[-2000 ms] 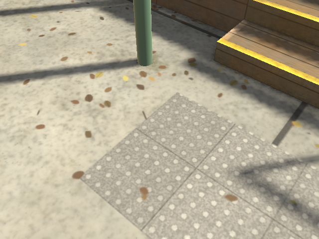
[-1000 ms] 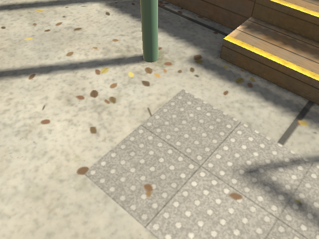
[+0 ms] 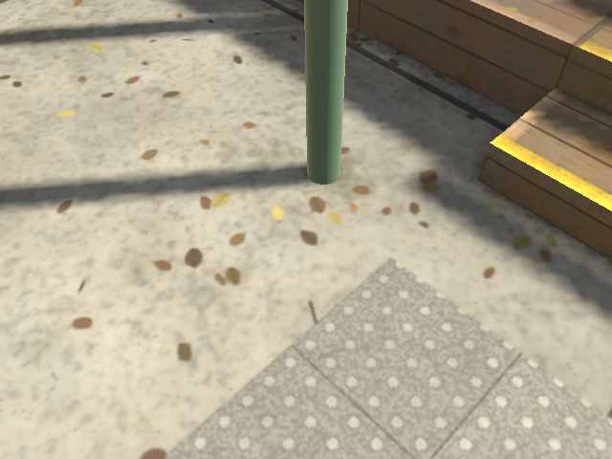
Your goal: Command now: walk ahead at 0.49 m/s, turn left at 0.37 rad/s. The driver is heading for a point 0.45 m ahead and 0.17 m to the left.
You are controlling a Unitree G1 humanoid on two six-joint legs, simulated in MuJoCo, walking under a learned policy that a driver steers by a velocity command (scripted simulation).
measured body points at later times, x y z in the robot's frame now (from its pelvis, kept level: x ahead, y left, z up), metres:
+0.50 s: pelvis +0.28 +0.08 -0.01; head +0.32 +0.10 +0.43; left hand +0.28 +0.37 -0.15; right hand +0.48 -0.14 -0.12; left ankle +0.34 +0.16 -0.74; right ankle +0.16 -0.09 -0.63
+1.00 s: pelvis +0.45 +0.10 -0.01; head +0.48 +0.11 +0.44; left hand +0.50 +0.39 -0.12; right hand +0.64 -0.10 -0.14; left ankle +0.36 +0.18 -0.73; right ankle +0.57 +0.02 -0.74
